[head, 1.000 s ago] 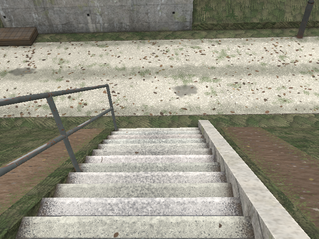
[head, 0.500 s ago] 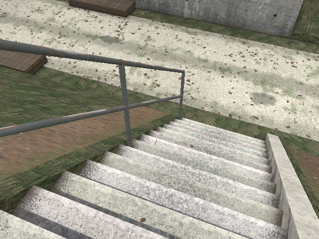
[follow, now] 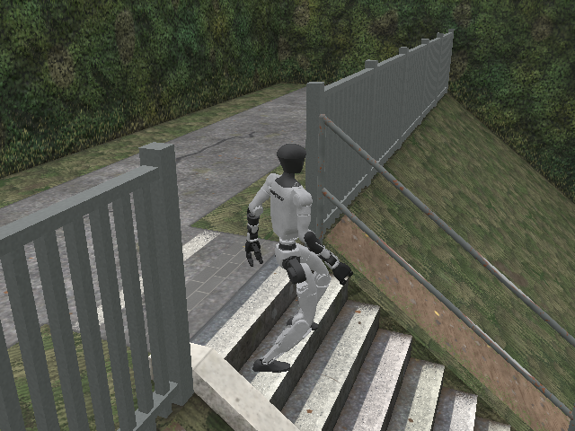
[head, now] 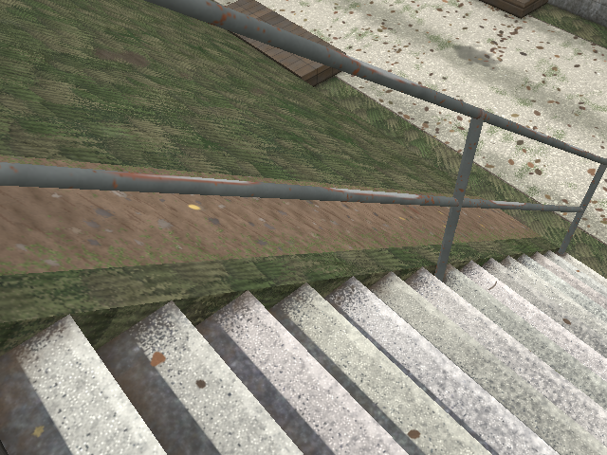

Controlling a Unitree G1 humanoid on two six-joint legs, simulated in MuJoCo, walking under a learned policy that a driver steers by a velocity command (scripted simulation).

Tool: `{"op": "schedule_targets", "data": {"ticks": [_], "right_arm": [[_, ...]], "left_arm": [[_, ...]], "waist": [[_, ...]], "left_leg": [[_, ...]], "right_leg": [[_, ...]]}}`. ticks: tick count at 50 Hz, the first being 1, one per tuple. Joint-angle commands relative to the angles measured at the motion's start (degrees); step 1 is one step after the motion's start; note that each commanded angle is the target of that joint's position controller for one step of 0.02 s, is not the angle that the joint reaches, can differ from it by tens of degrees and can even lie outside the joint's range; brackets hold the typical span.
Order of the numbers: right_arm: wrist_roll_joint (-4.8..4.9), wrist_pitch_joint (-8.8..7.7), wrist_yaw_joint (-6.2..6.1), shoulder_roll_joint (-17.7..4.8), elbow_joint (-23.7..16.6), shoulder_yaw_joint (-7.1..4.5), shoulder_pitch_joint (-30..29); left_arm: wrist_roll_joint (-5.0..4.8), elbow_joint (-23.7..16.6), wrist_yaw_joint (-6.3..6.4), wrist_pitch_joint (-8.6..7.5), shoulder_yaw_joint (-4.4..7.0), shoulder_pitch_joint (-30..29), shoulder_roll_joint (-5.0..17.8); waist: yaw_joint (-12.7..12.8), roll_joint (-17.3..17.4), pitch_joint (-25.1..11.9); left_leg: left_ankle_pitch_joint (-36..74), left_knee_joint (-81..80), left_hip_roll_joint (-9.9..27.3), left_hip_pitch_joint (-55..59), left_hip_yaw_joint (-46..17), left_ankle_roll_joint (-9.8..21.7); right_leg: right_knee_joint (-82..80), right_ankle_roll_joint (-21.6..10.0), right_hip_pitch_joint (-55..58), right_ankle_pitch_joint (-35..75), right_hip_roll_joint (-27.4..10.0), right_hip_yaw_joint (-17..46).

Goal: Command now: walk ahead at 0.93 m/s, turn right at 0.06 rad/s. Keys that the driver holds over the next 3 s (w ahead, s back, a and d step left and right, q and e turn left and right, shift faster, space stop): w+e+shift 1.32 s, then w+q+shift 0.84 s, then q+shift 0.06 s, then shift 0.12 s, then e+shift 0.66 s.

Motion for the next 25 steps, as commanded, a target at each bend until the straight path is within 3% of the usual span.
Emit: {"op": "schedule_targets", "data": {"ticks": [1, 2, 3, 4, 5, 6, 7, 8, 9, 10, 11, 12, 13, 14, 15, 16, 17, 18, 19, 20, 21, 22, 23, 24, 25], "right_arm": [[-0.08, -1.99, 0.59, -5.0, -5.9, -0.75, -14.7], [0.19, -1.98, 0.95, -4.7, -4.8, -0.43, -13.7], [0.39, -2.11, 1.0, -4.8, -1.0, -0.5, -5.2], [0.84, -2.9, 0.39, -4.6, 3.0, -0.7, 5.8], [0.5, -2.83, -0.57, -7.9, 8.5, -2.44, 21.4], [-0.6, -4.02, -1.37, -10.5, 12.1, -3.34, 32.5], [-0.56, -5.79, -1.94, -14.1, 12.3, -3.75, 32.6], [0.04, -6.72, -2.78, -11.5, 11.1, -2.55, 25.4], [0.52, -7.16, -3.33, -11.2, 10.1, -2.48, 18.2], [-1.0, -7.99, -3.49, -9.5, 9.1, -1.99, 10.9], [-1.16, -9.0, -3.43, -6.0, 6.7, -0.74, 2.1], [-0.4, -10.07, -3.95, -2.4, 6.7, 0.0, -3.9], [0.48, -11.15, -4.59, -3.5, 6.6, -0.2, -7.3], [0.92, -11.94, -5.09, -5.2, 5.9, -0.49, -10.1], [1.09, -12.51, -4.86, -6.6, 6.0, -0.66, -10.9], [0.76, -12.41, -4.64, -6.2, 5.9, -0.71, -10.7], [1.21, -12.13, -4.3, -5.9, 6.9, -0.7, -9.0], [0.81, -11.75, -4.02, -6.1, 7.8, -0.74, -7.1], [0.36, -11.25, -3.91, -4.8, 8.6, -0.58, -4.9], [-0.05, -9.53, -4.74, -3.1, 8.6, -0.37, -2.2], [-0.18, -6.94, -5.08, -3.3, 8.4, -0.67, -4.6], [-0.69, -5.13, -5.18, 3.9, 3.3, 1.75, -6.3], [-3.05, -5.67, -5.11, 1.3, -2.1, 2.29, -4.0], [-3.32, -6.65, -4.37, -1.9, -1.1, 1.79, -2.2], [-3.36, -7.5, -4.01, -4.1, 1.3, 1.2, 3.0]], "left_arm": [[-0.15, 0.6, 0.31, -0.37, 2.61, 5.6, 10.5], [-0.52, 0.9, 0.13, -0.24, 2.51, 4.5, 10.2], [-0.82, -0.4, -0.51, -0.55, 2.44, -1.1, 10.4], [-0.9, 0.5, -1.07, -0.97, 2.67, -3.7, 10.0], [-1.62, -0.2, -1.33, -1.37, 3.51, -9.6, 12.6], [-2.31, -2.0, -1.78, -1.54, 3.98, -14.4, 10.7], [-2.26, -5.3, -1.38, -1.57, 2.73, -14.1, 4.6], [-0.84, -5.6, -0.69, -1.31, 3.13, -16.5, 5.2], [-0.03, -5.7, -0.66, 0.15, 2.71, -14.5, 2.4], [0.69, -4.8, -1.03, 1.22, 3.77, -14.5, 4.3], [0.04, -6.3, -1.26, 2.39, 3.96, -15.6, 3.5], [-1.27, -6.7, -1.72, 3.57, 3.69, -14.7, 1.8], [-1.76, -6.0, -2.58, 4.68, 3.33, -10.8, 0.3], [-2.96, -4.7, -3.05, 5.17, 3.33, -5.7, 0.1], [-4.16, -3.8, -3.07, 5.72, 2.97, -2.3, 0.2], [-5.13, -3.8, -2.89, 5.78, 2.75, -2.2, 0.9], [-5.12, -3.9, -2.78, 6.06, 2.88, -3.5, 2.5], [-3.45, -2.6, -2.0, 5.97, 3.55, 0.1, 3.8], [-1.48, -2.3, -1.24, 6.11, 3.78, 0.9, 4.8], [-1.29, -2.5, -1.48, 5.89, 4.39, 0.6, 6.6], [-1.8, -0.1, -2.03, 5.21, 4.52, 7.7, 6.4], [-3.2, 2.3, -2.66, 3.99, 2.87, 8.0, 7.1], [-5.32, 1.9, -1.57, 2.31, 1.33, 8.7, 5.6], [-4.5, 1.2, -1.19, 2.02, 2.12, 7.9, 6.3], [-3.78, -0.4, -1.11, 1.5, 2.57, 4.4, 8.6]], "waist": [[-1.6, -7.0, 8.5], [-3.1, -6.0, 8.7], [-7.6, -3.7, 6.7], [-12.1, -4.4, 0.7], [-19.3, -7.3, -5.2], [-24.4, 3.3, -6.4], [-21.9, 18.3, -9.4], [-17.5, 6.6, -1.2], [-11.4, 4.0, 0.5], [-7.1, -1.7, 3.3], [-2.8, -0.3, 3.9], [1.9, -0.5, 4.2], [6.5, 2.9, 2.4], [9.5, 3.3, -0.2], [10.9, 5.4, -1.6], [10.2, 6.2, -1.5], [8.5, 6.5, -0.6], [8.8, 5.9, -2.7], [8.7, 3.3, -2.0], [8.3, -0.3, 1.8], [13.8, -10.8, 2.7], [7.1, -26.1, 6.0], [-0.3, -24.2, 4.7], [-0.7, -13.8, 0.0], [-4.1, -5.8, -2.7]], "left_leg": [[-6.2, -4.7, 2.6, -14.9, 4.6, 0.5], [-6.2, -7.0, 3.6, -7.8, 7.2, 0.8], [-2.8, -12.8, 1.3, 12.6, 12.2, 1.2], [11.5, -20.1, 2.8, 32.8, 6.0, 2.1], [8.9, -16.8, -0.9, 53.1, 8.3, 2.2], [1.0, -23.7, 0.8, 68.3, 1.7, 4.3], [-21.5, -39.0, 11.8, 61.2, -17.2, 2.7], [-22.8, -42.7, 14.0, 49.7, -19.7, 1.3], [-30.0, -40.9, 16.7, 39.5, -22.2, 3.4], [-33.1, -34.0, 15.2, 28.1, -18.2, 1.7], [-32.3, -32.2, 14.8, 17.8, -12.8, 1.0], [-30.0, -28.3, 10.5, 4.3, -1.5, -2.8], [-29.9, -28.8, 8.8, -2.6, 5.0, -4.2], [-30.2, -28.1, 9.7, -5.6, 6.6, -3.9], [-29.6, -27.0, 10.6, -6.0, 7.2, -3.1], [-28.1, -25.3, 11.8, -4.0, 8.0, -2.9], [-21.6, -21.4, 12.8, 2.9, 8.6, -2.5], [-15.6, -13.0, 12.8, 5.5, 9.1, -2.3], [-7.9, -2.8, 11.9, 10.8, 10.9, -2.2], [3.1, 13.1, 8.6, 16.3, 13.3, -1.4], [-5.4, 40.1, 2.5, 7.6, 15.5, 0.4], [-33.0, 56.0, -4.5, -11.7, 16.5, 3.3], [-26.3, 42.3, -0.1, -24.2, 7.6, 3.2], [-24.6, 38.5, 1.4, -28.5, 3.1, 2.2], [-16.0, 30.0, 1.6, -26.7, 2.1, 0.5]], "right_leg": [[-17.8, -13.0, 9.5, 47.5, -16.1, 25.5], [-18.3, -13.2, 5.5, 49.8, -15.7, 24.3], [-11.0, -11.5, -6.3, 60.0, -12.5, 16.6], [0.6, -8.0, -13.6, 56.2, -10.6, 13.4], [15.6, -6.3, -24.0, 65.5, -9.5, 12.7], [43.1, -3.4, -42.2, 41.2, -1.1, 15.3], [52.5, -2.4, -48.8, 11.7, 6.1, 19.5], [46.8, -3.1, -50.9, 14.2, 3.5, 24.0], [43.3, -2.8, -49.9, 15.6, 2.6, 22.4], [37.0, -3.6, -45.9, 21.0, 2.1, 24.3], [31.2, -3.8, -39.6, 28.9, 2.3, 22.1], [18.5, -3.5, -26.7, 44.9, 3.2, 20.0], [11.7, -1.7, -14.8, 56.3, 4.7, 16.6], [10.6, -1.0, -5.2, 64.9, 4.9, 14.7], [9.2, -1.1, 0.2, 66.3, 4.5, 13.7], [6.0, -2.1, 2.0, 67.7, 3.3, 14.0], [1.1, -3.8, -0.6, 67.9, 0.8, 15.1], [5.7, -5.4, 2.4, 66.6, 3.3, 10.7], [3.6, -8.6, -1.4, 59.7, 3.0, 10.7], [-13.3, -13.4, -6.7, 45.3, 0.6, 18.1], [-21.2, -17.2, 1.1, 48.8, 0.6, 19.3], [-6.1, -13.7, 4.2, 86.7, 1.3, 21.9], [-0.9, -10.8, 8.5, 95.9, 0.8, 38.0], [-1.2, -13.9, 11.4, 79.1, -3.2, 46.3], [-2.1, -15.3, 7.7, 63.2, -4.0, 48.4]]}}
Next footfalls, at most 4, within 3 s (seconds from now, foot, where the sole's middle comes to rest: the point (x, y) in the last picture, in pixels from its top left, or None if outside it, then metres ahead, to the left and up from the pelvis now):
0.10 left None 0.21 0.16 -0.72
0.42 right None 0.27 -0.01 -0.91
0.84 left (322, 429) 0.68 0.09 -1.10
1.28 right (430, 446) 0.73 -0.23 -1.29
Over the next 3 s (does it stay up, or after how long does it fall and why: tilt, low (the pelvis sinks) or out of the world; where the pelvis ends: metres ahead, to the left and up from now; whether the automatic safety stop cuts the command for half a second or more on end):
stays up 1.37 -0.92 -1.28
